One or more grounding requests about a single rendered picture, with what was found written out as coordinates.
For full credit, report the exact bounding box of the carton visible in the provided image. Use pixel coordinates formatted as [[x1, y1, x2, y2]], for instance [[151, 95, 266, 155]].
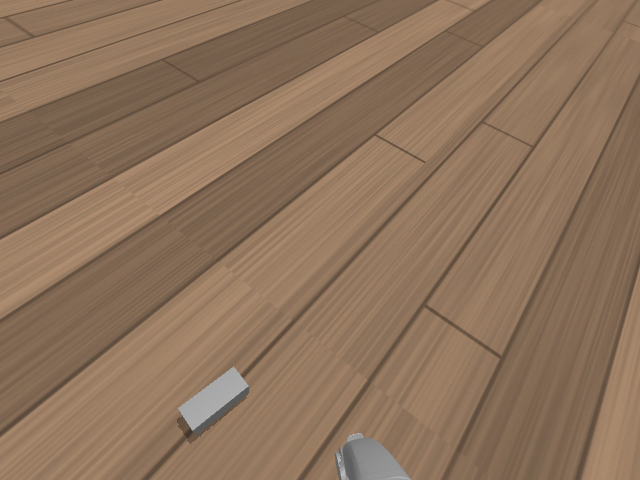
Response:
[[178, 367, 249, 436]]

